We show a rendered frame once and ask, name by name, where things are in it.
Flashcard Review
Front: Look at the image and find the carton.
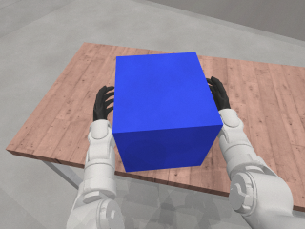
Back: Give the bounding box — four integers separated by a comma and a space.
112, 52, 224, 173

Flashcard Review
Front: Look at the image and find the robot right upper arm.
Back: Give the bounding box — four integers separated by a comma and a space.
228, 171, 305, 229

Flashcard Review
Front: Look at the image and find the right robot forearm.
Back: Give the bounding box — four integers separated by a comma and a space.
217, 109, 294, 211

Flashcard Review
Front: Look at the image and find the left robot forearm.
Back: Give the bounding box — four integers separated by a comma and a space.
66, 119, 117, 228

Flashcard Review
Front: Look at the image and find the table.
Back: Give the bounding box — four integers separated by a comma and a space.
6, 42, 305, 213

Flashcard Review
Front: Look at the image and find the robot left upper arm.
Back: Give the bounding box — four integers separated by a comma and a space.
66, 198, 125, 229

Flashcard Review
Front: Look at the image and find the right robot hand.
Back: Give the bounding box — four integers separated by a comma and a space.
206, 76, 231, 111

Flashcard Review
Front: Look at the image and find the left robot hand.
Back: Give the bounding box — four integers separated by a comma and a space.
92, 85, 114, 122

